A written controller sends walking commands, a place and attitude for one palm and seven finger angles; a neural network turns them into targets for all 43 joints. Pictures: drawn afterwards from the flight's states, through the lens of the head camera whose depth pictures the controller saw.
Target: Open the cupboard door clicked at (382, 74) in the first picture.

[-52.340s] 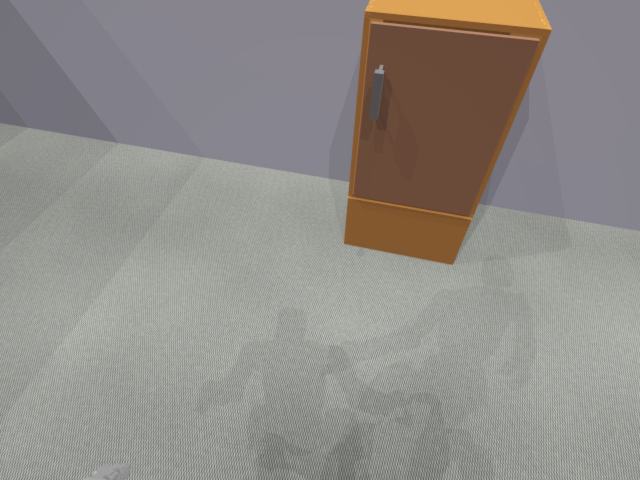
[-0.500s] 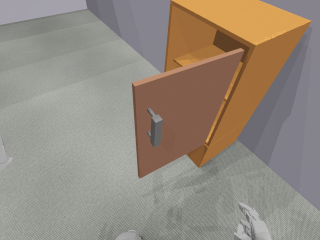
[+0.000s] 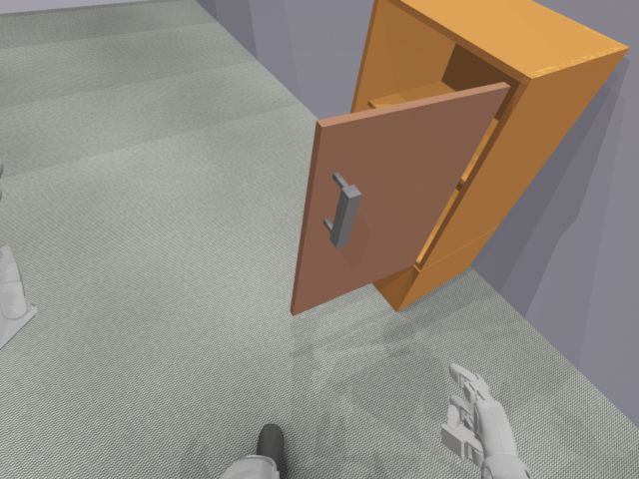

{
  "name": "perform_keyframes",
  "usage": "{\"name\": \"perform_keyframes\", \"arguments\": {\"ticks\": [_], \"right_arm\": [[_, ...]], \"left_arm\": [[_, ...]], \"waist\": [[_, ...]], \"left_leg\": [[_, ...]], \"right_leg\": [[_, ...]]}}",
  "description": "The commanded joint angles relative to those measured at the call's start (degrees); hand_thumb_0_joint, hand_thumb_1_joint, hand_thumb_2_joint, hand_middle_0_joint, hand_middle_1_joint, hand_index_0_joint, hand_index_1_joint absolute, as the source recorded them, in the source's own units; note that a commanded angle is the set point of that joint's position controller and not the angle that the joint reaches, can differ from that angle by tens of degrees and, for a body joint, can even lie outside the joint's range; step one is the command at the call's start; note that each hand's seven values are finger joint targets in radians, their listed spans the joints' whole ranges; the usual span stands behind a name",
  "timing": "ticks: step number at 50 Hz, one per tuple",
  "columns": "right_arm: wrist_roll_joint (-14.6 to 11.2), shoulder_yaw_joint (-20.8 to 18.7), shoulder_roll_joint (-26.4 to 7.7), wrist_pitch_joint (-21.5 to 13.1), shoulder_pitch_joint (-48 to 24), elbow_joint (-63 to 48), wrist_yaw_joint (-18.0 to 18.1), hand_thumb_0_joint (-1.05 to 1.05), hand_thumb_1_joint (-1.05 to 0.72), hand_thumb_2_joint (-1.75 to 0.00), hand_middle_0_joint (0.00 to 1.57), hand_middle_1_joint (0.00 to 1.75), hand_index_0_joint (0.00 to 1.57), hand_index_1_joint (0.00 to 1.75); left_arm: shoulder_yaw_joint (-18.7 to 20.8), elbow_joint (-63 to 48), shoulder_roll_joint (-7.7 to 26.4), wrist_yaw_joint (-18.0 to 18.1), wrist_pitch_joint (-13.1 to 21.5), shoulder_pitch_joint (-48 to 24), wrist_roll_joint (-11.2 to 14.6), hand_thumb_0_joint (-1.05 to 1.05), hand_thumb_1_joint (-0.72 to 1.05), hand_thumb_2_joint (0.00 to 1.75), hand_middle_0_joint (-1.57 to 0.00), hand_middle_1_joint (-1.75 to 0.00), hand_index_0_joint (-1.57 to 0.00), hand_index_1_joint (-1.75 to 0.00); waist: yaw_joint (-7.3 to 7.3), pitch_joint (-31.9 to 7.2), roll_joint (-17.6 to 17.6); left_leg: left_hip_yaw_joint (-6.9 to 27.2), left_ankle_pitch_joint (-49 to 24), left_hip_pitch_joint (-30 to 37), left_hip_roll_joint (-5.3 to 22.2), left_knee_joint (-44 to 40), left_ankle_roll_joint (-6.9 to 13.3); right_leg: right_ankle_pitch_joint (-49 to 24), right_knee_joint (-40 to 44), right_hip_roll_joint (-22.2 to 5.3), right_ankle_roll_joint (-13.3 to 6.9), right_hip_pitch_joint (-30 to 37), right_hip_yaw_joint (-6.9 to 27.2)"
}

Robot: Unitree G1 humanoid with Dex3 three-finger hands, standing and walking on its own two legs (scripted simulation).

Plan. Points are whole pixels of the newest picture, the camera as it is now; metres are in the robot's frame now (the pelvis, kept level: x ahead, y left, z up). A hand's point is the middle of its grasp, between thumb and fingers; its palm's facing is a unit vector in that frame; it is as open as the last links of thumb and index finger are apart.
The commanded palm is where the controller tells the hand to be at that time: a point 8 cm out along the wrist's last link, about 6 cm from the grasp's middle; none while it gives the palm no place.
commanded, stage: stop stepping back and stand still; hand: left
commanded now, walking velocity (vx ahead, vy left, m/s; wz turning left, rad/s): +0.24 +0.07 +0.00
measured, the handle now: (338, 210) +0.57 +0.03 -0.03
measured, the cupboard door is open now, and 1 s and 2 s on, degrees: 85 85 85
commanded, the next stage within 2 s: let the arm hang, fingers relaxed in 0.84 s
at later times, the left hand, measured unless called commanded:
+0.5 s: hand out of the picture +0.10 +0.26 +0.19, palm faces +0.24 -0.80 -0.55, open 7.4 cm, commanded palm +0.07 +0.32 +0.19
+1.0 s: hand out of the picture +0.11 +0.30 +0.14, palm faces +0.29 -0.77 -0.57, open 7.4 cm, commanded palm none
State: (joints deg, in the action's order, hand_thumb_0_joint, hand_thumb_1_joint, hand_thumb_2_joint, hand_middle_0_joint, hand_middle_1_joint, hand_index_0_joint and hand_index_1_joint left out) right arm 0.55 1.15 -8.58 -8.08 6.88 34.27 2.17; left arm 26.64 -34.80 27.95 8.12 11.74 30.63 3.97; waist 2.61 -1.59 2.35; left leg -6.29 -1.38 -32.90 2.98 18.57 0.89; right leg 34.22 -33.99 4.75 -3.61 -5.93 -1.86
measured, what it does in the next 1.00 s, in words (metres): walks backwards: right foot, then left foot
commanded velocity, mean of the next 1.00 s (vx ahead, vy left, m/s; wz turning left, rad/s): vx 0.18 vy -0.04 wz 0.00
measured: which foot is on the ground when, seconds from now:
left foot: down 0.00-0.02, up 0.04-0.12, down 0.14-0.40, up 0.42-0.66, down 0.68-0.92, up 0.94-1.00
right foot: up 0.00-0.00, down 0.02-0.16, up 0.18-0.40, down 0.42-1.00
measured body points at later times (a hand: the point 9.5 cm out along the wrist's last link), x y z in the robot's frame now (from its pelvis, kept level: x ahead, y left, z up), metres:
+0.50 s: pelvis -0.12 +0.04 +0.00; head -0.12 +0.07 +0.45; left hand +0.08 +0.30 +0.22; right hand -0.02 -0.22 -0.08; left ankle -0.02 +0.14 -0.66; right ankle -0.11 -0.02 -0.72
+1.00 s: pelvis -0.13 +0.05 +0.00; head -0.12 +0.02 +0.45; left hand +0.09 +0.33 +0.17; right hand -0.01 -0.18 -0.12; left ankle -0.13 +0.19 -0.68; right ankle -0.10 -0.02 -0.72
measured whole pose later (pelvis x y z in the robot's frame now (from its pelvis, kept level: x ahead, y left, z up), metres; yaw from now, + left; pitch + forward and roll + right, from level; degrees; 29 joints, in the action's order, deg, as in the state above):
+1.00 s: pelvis -0.13 +0.05 +0.00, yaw -3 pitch +0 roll +1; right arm 0.2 -0.4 -11.4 -5.2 13.8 41.4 0.6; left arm 19.1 -14.2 24.1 5.1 8.5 23.8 -2.0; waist 0.2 -0.4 -3.5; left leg -1.1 30.8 -24.6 2.9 55.9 -0.1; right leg 17.3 -37.0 -0.3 -5.0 -19.9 -8.4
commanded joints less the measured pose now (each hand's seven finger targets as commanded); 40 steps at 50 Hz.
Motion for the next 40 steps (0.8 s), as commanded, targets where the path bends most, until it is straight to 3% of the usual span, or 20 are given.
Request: {"name": "perform_keyframes", "arguments": {"ticks": [1,3,4,6,7,8,10,13,18,19,20,21,23,24,28,32,33,35,38,40], "right_arm": [[0.5,-3.2,-9.7,-1.9,-1.4,-4.3,1.4,0.00,-0.90,-0.90,0.20,0.30,0.20,0.30],[1.2,-2.2,-9.2,-2.6,-1.7,-4.6,0.6,0.00,-0.90,-0.90,0.20,0.30,0.20,0.30],[-0.1,-2.7,-8.9,-2.4,0.1,-4.8,1.7,0.00,-0.90,-0.90,0.20,0.30,0.20,0.30],[-1.0,-2.6,-10.5,-3.0,1.1,-4.1,3.4,0.00,-0.90,-0.90,0.20,0.30,0.20,0.30],[-0.8,-2.5,-11.8,-3.3,0.8,-4.8,3.5,0.00,-0.90,-0.90,0.20,0.30,0.20,0.30],[-0.6,-2.0,-11.1,-4.3,0.5,-5.1,3.3,0.00,-0.90,-0.90,0.20,0.30,0.20,0.30],[0.1,-1.0,-9.6,-4.5,0.2,-5.2,3.0,0.00,-0.90,-0.90,0.20,0.30,0.20,0.30],[0.2,-2.4,-10.0,-3.8,-0.5,-6.7,2.0,0.00,-0.90,-0.90,0.20,0.30,0.20,0.30],[0.8,-3.2,-9.5,-1.8,-1.4,-8.4,1.6,0.00,-0.90,-0.90,0.20,0.30,0.20,0.30],[0.7,-3.1,-8.5,-1.1,-0.2,-7.9,1.7,0.00,-0.90,-0.90,0.20,0.30,0.20,0.30],[-0.4,-3.8,-8.6,-0.5,1.2,-6.8,1.8,0.00,-0.90,-0.90,0.20,0.30,0.20,0.30],[-0.3,-4.0,-10.4,-0.3,1.5,-5.7,2.6,0.00,-0.90,-0.90,0.20,0.30,0.20,0.30],[2.1,-2.5,-9.7,0.4,0.9,-3.6,1.7,0.00,-0.90,-0.90,0.20,0.30,0.20,0.30],[1.0,-2.9,-7.3,0.7,2.3,-4.5,2.6,0.00,-0.90,-0.90,0.20,0.30,0.20,0.30],[-0.1,-4.0,-10.5,-1.9,1.0,-3.4,5.0,0.00,-0.90,-0.90,0.20,0.30,0.20,0.30],[0.6,-2.3,-9.5,-3.9,4.0,-3.6,4.9,0.00,-0.90,-0.90,0.20,0.30,0.20,0.30],[0.4,-2.7,-10.4,-4.6,4.3,-4.4,5.1,0.00,-0.90,-0.90,0.20,0.30,0.20,0.30],[0.1,-3.2,-12.1,-4.4,4.0,-5.8,4.3,0.00,-0.90,-0.90,0.20,0.30,0.20,0.30],[0.2,-3.7,-10.5,-4.7,3.5,-4.1,3.3,0.00,-0.90,-0.90,0.20,0.30,0.20,0.30],[-0.2,-3.5,-10.1,-4.6,3.2,-4.6,2.5,0.00,-0.90,-0.90,0.20,0.30,0.20,0.30]], "left_arm": [[6.7,-17.8,14.1,1.8,4.5,-8.8,-0.6,0.00,0.90,0.90,-0.20,-0.30,-0.20,-0.30],[8.5,-15.9,15.5,1.5,5.1,-13.6,-1.1,0.00,0.90,0.90,-0.20,-0.30,-0.20,-0.30],[4.1,-11.7,8.6,1.0,3.2,-12.8,-1.0,0.00,0.90,0.90,-0.20,-0.30,-0.20,-0.30],[4.4,-6.5,7.2,0.9,0.3,-10.3,-0.5,0.00,0.90,0.90,-0.20,-0.30,-0.20,-0.30],[3.8,-6.1,7.0,1.0,0.3,-11.8,-0.6,0.00,0.90,0.90,-0.20,-0.30,-0.20,-0.30],[2.4,-4.1,6.8,0.9,0.6,-13.9,-1.2,0.00,0.90,0.90,-0.20,-0.30,-0.20,-0.30],[5.0,-4.9,10.5,1.3,1.7,-13.8,-1.4,0.00,0.90,0.90,-0.20,-0.30,-0.20,-0.30],[5.1,-7.0,8.4,0.7,0.4,-0.6,-1.0,0.00,0.90,0.90,-0.20,-0.30,-0.20,-0.30],[6.6,-12.8,9.6,1.4,-0.9,9.9,-1.2,0.00,0.90,0.90,-0.20,-0.30,-0.20,-0.30],[6.5,-13.2,9.9,1.2,-1.2,9.4,-1.3,0.00,0.90,0.90,-0.20,-0.30,-0.20,-0.30],[7.2,-14.2,11.0,0.8,-1.3,6.6,-1.5,0.00,0.90,0.90,-0.20,-0.30,-0.20,-0.30],[7.5,-15.7,11.9,0.5,-0.5,0.6,-1.3,0.00,0.90,0.90,-0.20,-0.30,-0.20,-0.30],[14.2,-10.3,18.4,0.1,1.1,-10.2,-1.1,0.00,0.90,0.90,-0.20,-0.30,-0.20,-0.30],[8.5,-0.6,10.5,0.7,0.7,-8.9,-2.2,0.00,0.90,0.90,-0.20,-0.30,-0.20,-0.30],[4.1,4.7,7.0,1.4,1.4,-4.9,-2.2,0.00,0.90,0.90,-0.20,-0.30,-0.20,-0.30],[0.2,-0.5,3.9,2.1,2.5,-6.8,-2.9,0.00,0.90,0.90,-0.20,-0.30,-0.20,-0.30],[-0.5,-2.1,3.4,2.0,2.6,-6.6,-2.5,0.00,0.90,0.90,-0.20,-0.30,-0.20,-0.30],[1.7,-7.2,5.7,2.4,4.0,-9.1,-2.9,0.00,0.90,0.90,-0.20,-0.30,-0.20,-0.30],[8.2,-10.2,12.9,1.6,4.5,-8.9,-3.3,0.00,0.90,0.90,-0.20,-0.30,-0.20,-0.30],[5.9,-7.8,8.0,1.9,3.2,-2.9,-3.1,0.00,0.90,0.90,-0.20,-0.30,-0.20,-0.30]], "waist": [[-2.27,-2.3,5.9],[-2.91,-6.4,7.8],[-3.34,-3.8,6.6],[-5.84,-2.1,-10.7],[-5.01,-1.6,-25.0],[-5.52,2.3,-27.9],[-3.28,0.2,-17.2],[-0.69,-4.2,-11.6],[-0.37,-4.8,-14.8],[-0.46,-3.9,-2.9],[-1.31,-2.6,11.5],[-3.53,1.6,9.6],[-6.70,2.2,4.7],[-6.66,-1.7,5.6],[-3.17,4.9,-4.4],[-3.99,1.1,2.3],[-4.40,1.1,-1.8],[-4.23,2.8,-18.0],[-3.83,3.7,-15.3],[-3.42,4.1,-17.1]], "left_leg": [[6.6,16.3,25.2,-1.8,38.6,-4.7],[11.0,17.3,22.1,2.1,37.4,-3.8],[9.0,14.9,19.5,-0.2,27.0,-2.1],[9.6,12.3,30.1,0.3,10.6,-0.9],[22.1,16.6,28.6,7.7,0.4,1.7],[33.5,28.4,21.8,13.3,-8.8,3.3],[32.9,48.3,12.0,13.2,-16.9,-3.9],[16.9,41.6,8.3,8.2,-18.7,-7.9],[4.3,39.7,-1.2,4.4,-6.0,-3.4],[-0.8,34.9,-2.2,-0.2,11.9,-3.8],[-0.1,27.2,1.2,-4.3,39.2,-3.5],[6.2,24.5,-4.5,-3.5,52.6,-2.9],[11.0,17.5,4.8,3.9,56.0,-3.8],[4.0,18.9,2.4,0.8,49.2,-2.8],[2.3,25.2,5.1,0.9,29.9,0.0],[-1.7,25.8,17.8,-2.2,7.6,1.4],[2.6,27.4,21.1,-0.1,1.4,2.5],[27.6,27.9,26.7,16.2,-5.2,9.1],[23.1,21.2,19.9,16.9,-5.7,10.1],[13.8,17.5,16.0,13.4,-2.9,7.7]], "right_leg": [[-0.4,29.0,-23.0,-11.2,-32.9,24.0],[-5.6,22.9,-23.6,-10.6,-26.9,21.5],[-14.2,14.9,-15.2,-5.9,-16.7,10.5],[-16.9,-0.3,-7.9,0.8,-20.8,3.2],[-8.2,-11.1,-2.6,3.7,-21.5,0.1],[0.7,-21.9,-1.6,3.8,-21.6,2.5],[-2.3,-25.6,-0.8,2.1,-14.6,3.3],[-7.5,-21.4,2.2,2.0,-3.5,-3.2],[-1.9,-0.2,1.8,-0.5,11.6,-7.4],[-0.7,11.7,-4.3,-2.9,8.5,-0.6],[0.2,22.5,-19.2,-8.1,-8.0,17.3],[5.9,27.1,-26.1,-10.7,-17.9,26.6],[7.9,26.3,-27.7,-10.3,-35.8,22.7],[18.7,26.4,-20.8,-5.4,-23.8,14.9],[9.9,23.8,-20.8,-5.6,-18.4,17.9],[3.5,17.3,-14.6,-2.7,-11.2,9.3],[0.3,9.8,-12.1,-1.1,-12.1,6.9],[-6.1,-10.7,-4.1,3.5,-25.4,-2.5],[-7.6,-18.8,-6.2,3.7,-23.6,0.2],[-11.3,-10.1,-6.1,3.9,-15.7,-2.3]]}}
